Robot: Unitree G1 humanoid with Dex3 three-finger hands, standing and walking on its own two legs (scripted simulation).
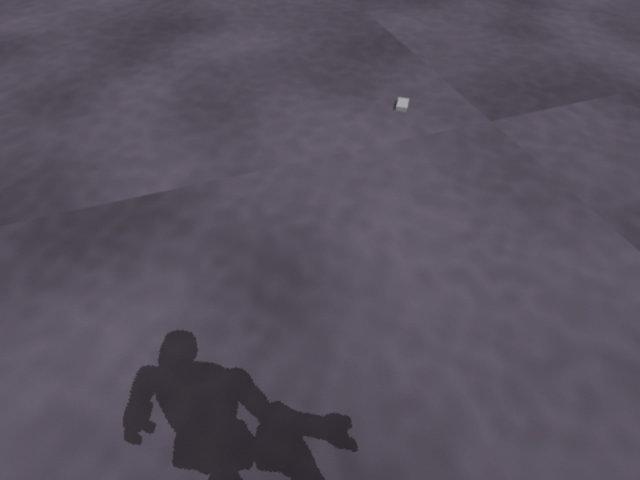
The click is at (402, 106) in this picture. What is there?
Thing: flat box
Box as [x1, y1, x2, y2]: [395, 97, 408, 111]
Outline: 398,97 395,110 406,111 408,98
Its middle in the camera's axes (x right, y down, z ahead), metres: +0.50 -0.79 +2.33
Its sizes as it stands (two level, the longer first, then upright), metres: 0.111 0.066 0.026
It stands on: the floor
